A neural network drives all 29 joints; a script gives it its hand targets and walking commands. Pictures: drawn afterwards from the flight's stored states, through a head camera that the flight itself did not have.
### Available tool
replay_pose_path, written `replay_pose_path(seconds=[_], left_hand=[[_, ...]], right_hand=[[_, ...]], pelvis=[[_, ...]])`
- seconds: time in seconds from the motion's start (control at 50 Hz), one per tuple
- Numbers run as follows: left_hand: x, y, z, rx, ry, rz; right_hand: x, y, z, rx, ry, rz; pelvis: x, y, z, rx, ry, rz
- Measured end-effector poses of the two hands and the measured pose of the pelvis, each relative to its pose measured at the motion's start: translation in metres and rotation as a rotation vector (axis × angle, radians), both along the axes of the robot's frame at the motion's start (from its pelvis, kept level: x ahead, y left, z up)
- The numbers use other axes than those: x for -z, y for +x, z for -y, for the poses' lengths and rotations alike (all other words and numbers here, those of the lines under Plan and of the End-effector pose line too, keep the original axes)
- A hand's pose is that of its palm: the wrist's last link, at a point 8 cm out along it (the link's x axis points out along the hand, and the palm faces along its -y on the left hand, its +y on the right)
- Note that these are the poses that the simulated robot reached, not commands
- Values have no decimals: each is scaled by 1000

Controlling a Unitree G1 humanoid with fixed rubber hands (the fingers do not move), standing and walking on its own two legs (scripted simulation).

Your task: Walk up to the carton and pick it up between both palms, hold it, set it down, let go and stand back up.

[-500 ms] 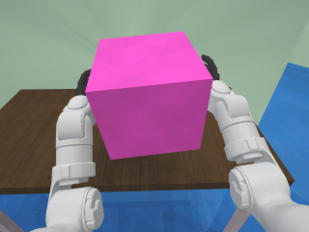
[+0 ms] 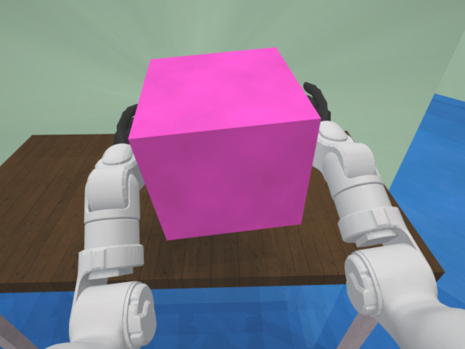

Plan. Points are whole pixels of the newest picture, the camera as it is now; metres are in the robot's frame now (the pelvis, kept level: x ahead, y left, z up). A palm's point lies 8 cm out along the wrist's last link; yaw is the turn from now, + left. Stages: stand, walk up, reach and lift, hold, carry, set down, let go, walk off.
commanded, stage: hold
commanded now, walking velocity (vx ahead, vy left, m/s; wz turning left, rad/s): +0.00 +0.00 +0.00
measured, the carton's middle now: (223, 139) +0.38 +0.00 +0.22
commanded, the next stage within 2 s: none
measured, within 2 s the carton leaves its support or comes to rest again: neither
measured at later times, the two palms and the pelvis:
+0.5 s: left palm (127, 151) +0.36 +0.16 +0.22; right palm (317, 128) +0.37 -0.15 +0.24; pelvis +0.00 +0.00 +0.00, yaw +0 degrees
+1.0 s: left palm (127, 151) +0.36 +0.16 +0.22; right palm (316, 128) +0.37 -0.15 +0.24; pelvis +0.00 +0.00 +0.00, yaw +0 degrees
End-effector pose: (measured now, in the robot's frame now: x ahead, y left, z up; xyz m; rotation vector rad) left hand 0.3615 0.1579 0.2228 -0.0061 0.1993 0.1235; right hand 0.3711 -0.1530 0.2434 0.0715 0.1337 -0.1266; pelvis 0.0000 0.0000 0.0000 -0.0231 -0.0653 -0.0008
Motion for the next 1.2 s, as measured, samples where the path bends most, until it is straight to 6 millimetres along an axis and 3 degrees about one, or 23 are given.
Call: replay_pose_path(seconds=[1.2], left_hand=[[0,0,-1,0,-7,-7]], right_hand=[[-1,0,-1,2,1,-8]], pelvis=[[0,-1,0,1,1,-4]])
